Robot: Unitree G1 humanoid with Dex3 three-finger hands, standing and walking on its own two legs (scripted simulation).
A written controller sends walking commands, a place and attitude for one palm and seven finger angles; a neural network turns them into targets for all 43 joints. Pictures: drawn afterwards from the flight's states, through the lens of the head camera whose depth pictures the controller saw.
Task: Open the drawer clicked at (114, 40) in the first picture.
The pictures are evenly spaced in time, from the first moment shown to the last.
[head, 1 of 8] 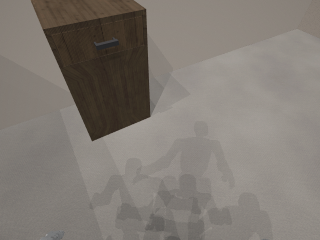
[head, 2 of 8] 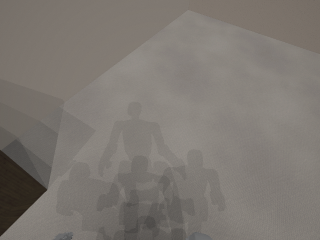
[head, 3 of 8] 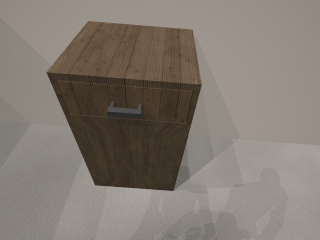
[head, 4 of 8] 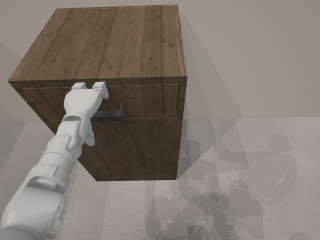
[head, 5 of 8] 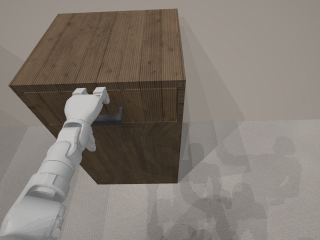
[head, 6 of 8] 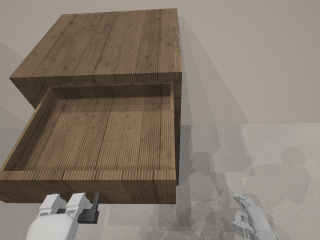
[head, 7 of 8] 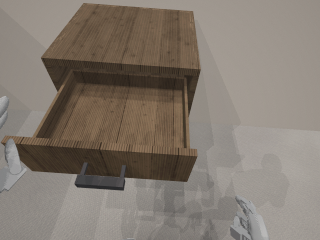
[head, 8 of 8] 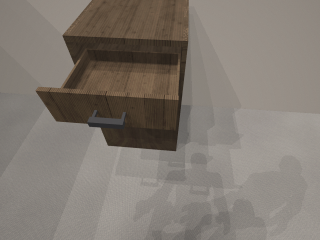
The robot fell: no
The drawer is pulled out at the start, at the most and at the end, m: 0.00 0.30 0.30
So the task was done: yes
